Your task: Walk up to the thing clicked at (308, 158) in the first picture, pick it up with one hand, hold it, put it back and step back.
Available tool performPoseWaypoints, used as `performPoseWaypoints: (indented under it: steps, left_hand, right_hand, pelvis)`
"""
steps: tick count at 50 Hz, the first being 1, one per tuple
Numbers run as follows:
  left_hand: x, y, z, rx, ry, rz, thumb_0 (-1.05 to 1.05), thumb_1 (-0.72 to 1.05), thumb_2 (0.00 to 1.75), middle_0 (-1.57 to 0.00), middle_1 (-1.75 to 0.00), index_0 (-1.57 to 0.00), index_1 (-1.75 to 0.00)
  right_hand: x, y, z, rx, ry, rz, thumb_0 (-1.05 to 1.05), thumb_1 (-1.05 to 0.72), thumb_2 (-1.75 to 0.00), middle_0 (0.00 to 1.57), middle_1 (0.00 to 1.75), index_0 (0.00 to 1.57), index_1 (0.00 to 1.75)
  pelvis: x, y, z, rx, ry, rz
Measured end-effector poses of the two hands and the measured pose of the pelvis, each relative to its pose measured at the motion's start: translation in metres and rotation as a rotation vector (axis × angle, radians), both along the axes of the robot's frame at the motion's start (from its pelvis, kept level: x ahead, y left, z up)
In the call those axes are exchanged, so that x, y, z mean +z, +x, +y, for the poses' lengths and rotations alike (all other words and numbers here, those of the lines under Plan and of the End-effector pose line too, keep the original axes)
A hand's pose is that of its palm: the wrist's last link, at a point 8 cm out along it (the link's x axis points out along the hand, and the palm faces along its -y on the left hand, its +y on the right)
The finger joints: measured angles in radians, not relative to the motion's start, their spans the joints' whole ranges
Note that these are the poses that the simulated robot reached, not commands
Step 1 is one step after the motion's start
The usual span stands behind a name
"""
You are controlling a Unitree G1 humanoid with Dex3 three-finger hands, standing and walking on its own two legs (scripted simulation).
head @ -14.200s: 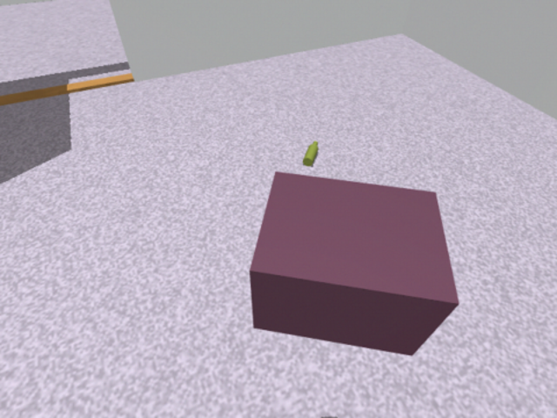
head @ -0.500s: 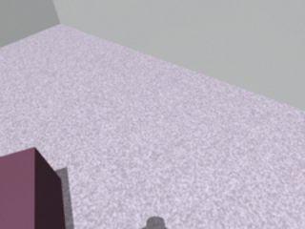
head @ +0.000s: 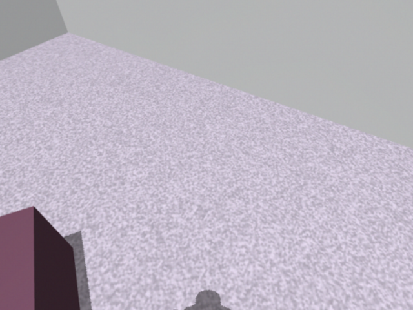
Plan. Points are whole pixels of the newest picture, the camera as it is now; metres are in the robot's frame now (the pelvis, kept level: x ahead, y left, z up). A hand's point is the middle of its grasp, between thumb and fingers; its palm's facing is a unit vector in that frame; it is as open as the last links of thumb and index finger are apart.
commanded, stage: stand
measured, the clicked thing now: out of the picture +0.91 +1.36 -0.75
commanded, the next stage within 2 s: none
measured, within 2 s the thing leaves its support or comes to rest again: neither
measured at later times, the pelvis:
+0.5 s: pelvis +0.00 -0.01 +0.00, yaw +0 degrees
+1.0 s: pelvis +0.01 -0.01 +0.00, yaw -1 degrees
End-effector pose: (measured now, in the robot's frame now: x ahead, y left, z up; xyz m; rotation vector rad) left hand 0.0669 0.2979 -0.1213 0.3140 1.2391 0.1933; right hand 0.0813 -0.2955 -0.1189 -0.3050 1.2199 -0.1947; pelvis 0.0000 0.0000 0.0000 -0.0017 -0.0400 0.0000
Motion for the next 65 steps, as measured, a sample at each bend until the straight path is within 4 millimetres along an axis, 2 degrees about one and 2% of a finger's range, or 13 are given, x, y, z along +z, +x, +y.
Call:
performPoseWaypoints:
  steps: [23, 46, 65]
  left_hand:
    - [0.003, 0.011, -0.006, -0.013, 0.007, -0.01, 0.01, 0.91, 0.9, -0.2, -0.3, -0.21, -0.3]
    - [0.003, 0.016, -0.006, -0.019, 0.007, -0.01, 0.01, 0.91, 0.9, -0.2, -0.3, -0.21, -0.3]
    - [0.003, 0.014, -0.005, -0.019, 0.012, 0.001, 0.01, 0.91, 0.9, -0.2, -0.3, -0.21, -0.3]
  right_hand:
    - [-0.003, -0.013, -0.008, -0.012, 0.001, 0.036, 0.0, -0.91, -0.9, 0.21, 0.3, 0.2, 0.3]
    - [-0.001, -0.001, -0.006, -0.004, -0.002, 0.013, 0.0, -0.91, -0.9, 0.21, 0.3, 0.2, 0.3]
    - [-0.003, -0.008, -0.008, -0.012, -0.001, 0.029, 0.0, -0.91, -0.9, 0.21, 0.3, 0.2, 0.3]
  pelvis:
    - [0.0, 0.003, -0.008, -0.005, -0.003, 0.006]
    - [0.0, 0.009, -0.006, -0.014, 0.001, 0.006]
    - [0.0, 0.011, -0.007, -0.019, 0.002, 0.005]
